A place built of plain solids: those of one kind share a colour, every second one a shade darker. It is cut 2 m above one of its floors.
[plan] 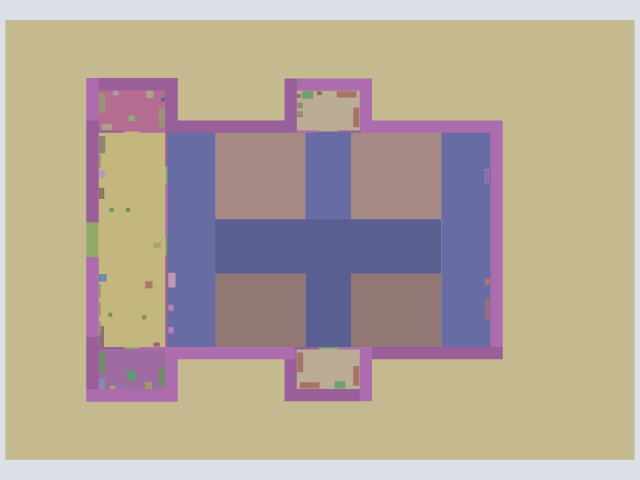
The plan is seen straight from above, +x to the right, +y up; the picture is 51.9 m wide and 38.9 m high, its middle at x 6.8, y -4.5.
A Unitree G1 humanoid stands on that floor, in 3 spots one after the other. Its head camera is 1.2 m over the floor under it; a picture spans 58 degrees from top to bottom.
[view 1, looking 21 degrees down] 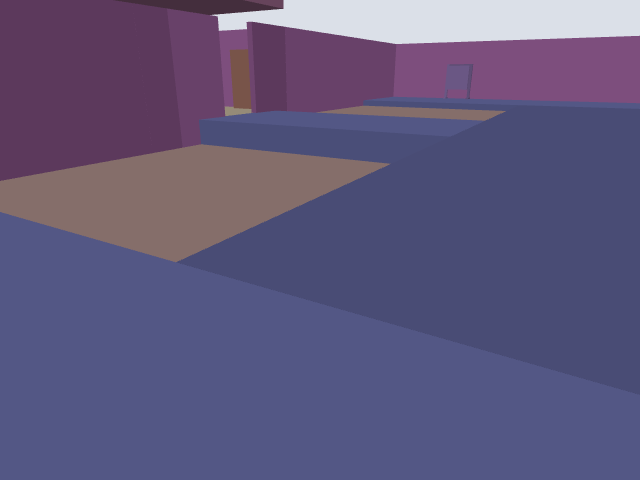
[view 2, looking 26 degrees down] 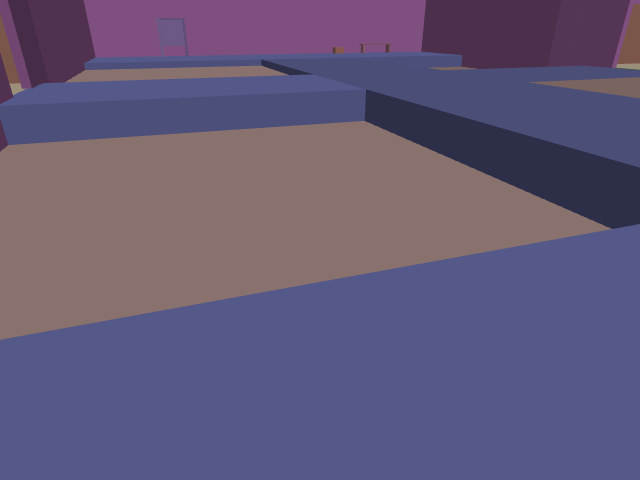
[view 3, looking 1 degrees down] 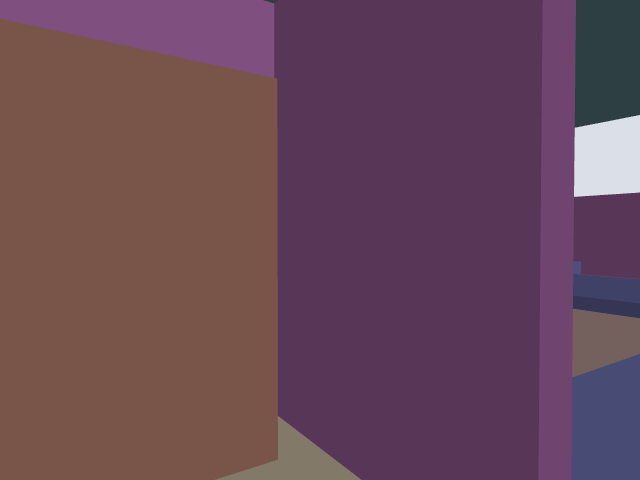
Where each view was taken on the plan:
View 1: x -3.54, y -5.01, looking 30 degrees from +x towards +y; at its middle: floor_gang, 3.35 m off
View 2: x -3.54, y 1.41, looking -19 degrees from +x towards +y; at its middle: step_tier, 4.29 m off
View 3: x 7.46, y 5.68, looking -33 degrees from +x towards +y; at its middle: wall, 2.39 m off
